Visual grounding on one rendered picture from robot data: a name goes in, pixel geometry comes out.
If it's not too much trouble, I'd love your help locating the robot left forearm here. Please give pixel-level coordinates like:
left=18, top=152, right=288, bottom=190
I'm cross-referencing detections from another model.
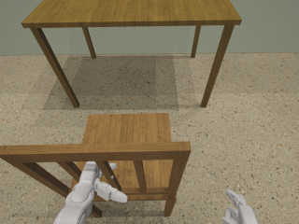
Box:
left=53, top=182, right=95, bottom=224

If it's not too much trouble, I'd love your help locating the robot left hand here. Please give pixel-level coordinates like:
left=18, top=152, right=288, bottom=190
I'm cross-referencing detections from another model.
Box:
left=79, top=161, right=128, bottom=203

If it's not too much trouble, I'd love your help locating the table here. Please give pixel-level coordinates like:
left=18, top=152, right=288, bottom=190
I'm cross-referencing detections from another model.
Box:
left=21, top=0, right=242, bottom=108

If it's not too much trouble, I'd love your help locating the chair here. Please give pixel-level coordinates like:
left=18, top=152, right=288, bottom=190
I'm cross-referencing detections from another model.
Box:
left=0, top=113, right=192, bottom=218

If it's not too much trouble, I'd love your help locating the robot right hand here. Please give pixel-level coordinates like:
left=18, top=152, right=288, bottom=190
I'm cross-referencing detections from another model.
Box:
left=222, top=189, right=259, bottom=224

